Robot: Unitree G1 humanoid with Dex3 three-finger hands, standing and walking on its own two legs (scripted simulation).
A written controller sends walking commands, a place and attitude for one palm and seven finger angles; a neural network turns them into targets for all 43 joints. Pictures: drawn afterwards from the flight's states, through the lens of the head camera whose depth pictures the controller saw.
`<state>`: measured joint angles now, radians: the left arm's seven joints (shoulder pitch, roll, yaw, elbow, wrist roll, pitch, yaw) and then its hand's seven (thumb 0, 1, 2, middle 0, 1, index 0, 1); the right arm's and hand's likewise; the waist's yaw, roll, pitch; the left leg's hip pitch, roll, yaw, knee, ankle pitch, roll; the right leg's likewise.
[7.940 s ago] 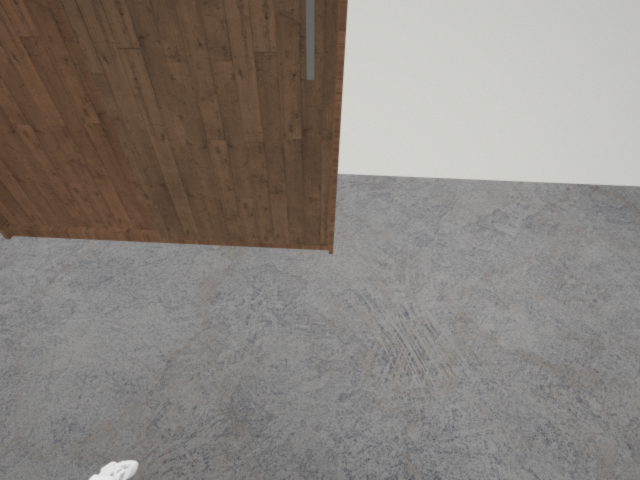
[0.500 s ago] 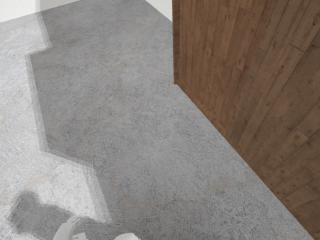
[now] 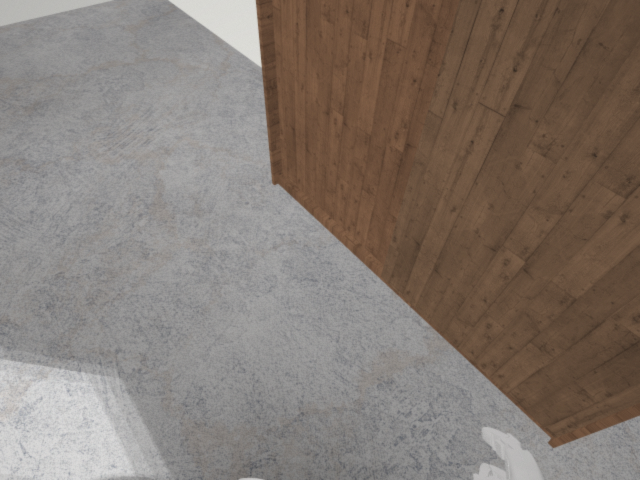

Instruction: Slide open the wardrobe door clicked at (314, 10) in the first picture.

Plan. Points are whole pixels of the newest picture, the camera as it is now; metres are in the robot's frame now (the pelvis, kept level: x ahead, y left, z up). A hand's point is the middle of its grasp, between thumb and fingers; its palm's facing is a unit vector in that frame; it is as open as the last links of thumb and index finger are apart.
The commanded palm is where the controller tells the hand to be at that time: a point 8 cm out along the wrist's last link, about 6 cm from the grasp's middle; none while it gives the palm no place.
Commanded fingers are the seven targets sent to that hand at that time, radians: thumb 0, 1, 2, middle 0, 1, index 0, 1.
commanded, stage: turn to face it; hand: right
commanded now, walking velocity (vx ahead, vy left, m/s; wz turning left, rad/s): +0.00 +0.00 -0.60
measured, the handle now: out of the picture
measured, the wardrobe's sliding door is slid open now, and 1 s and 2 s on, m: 0.00 0.00 0.00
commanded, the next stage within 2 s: take the last steps up to it in 1.14 s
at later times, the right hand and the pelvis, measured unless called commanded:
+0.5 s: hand out of the picture -0.07 -0.25 -0.20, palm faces +0.35 +0.90 -0.24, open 7.4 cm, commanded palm none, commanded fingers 0.00 -0.90 -0.90 0.20 0.30 0.20 0.30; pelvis -0.04 -0.03 -0.02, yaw -19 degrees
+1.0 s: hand out of the picture -0.05 -0.27 -0.15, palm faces +0.52 +0.82 -0.25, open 7.4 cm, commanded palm none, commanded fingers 0.00 -0.90 -0.90 0.20 0.30 0.20 0.30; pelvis -0.05 -0.03 +0.01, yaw -33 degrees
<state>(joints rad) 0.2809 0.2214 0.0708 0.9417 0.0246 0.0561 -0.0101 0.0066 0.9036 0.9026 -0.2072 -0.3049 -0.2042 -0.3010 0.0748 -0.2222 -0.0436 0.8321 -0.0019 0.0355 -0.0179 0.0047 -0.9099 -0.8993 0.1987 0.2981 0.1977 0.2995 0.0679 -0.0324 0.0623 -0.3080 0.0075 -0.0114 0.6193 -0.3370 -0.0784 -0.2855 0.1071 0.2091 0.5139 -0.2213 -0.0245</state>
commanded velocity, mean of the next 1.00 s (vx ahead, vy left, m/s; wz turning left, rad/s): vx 0.00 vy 0.00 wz -0.50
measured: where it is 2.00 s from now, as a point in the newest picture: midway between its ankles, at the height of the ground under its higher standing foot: outside the picture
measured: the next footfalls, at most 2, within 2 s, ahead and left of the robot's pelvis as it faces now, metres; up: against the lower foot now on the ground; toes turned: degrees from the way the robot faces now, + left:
left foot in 0.02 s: +0.05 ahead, +0.13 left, +0.00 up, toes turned -1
right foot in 0.46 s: -0.02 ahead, -0.14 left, +0.00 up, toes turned -23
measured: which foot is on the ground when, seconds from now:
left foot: up 0.00-0.00, down 0.02-0.46, up 0.48-1.00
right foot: down 0.00-0.02, up 0.04-0.44, down 0.46-1.00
